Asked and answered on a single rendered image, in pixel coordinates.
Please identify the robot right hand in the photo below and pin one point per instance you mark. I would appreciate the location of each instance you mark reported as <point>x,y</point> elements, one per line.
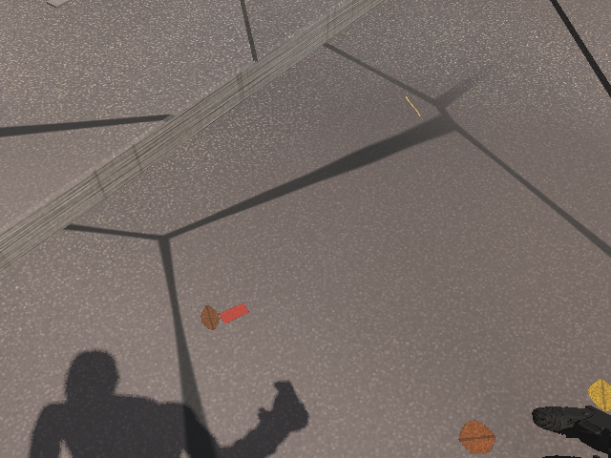
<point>591,425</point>

